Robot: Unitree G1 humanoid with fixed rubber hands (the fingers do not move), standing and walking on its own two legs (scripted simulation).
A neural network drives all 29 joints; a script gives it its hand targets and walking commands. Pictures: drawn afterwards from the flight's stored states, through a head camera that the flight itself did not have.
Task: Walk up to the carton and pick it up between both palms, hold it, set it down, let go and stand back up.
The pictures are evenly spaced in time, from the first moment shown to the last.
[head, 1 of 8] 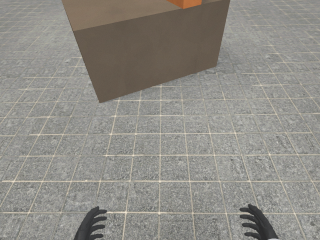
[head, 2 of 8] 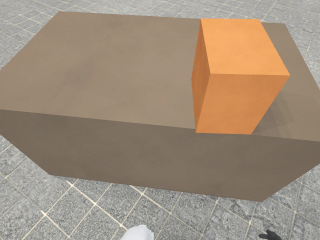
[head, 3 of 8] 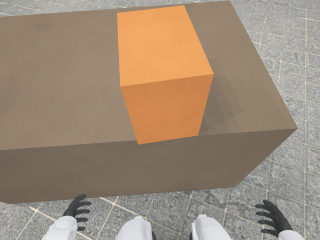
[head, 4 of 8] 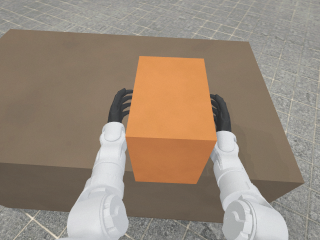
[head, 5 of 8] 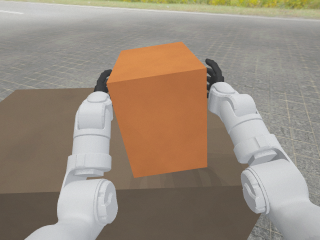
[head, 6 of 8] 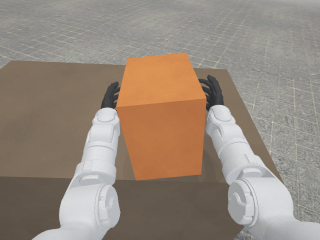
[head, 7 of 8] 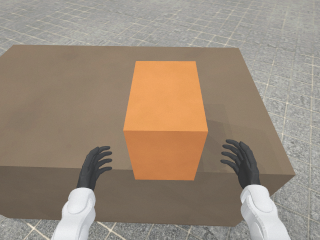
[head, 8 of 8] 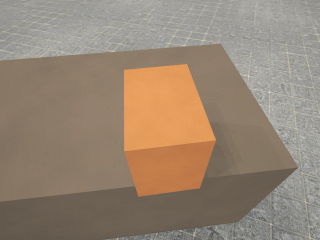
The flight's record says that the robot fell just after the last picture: no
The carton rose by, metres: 0.21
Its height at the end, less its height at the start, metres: +0.00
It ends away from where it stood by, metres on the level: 0.03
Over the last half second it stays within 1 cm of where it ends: yes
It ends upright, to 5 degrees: yes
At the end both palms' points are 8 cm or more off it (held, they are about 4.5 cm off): yes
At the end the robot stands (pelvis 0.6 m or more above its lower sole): yes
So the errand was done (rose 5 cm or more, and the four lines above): yes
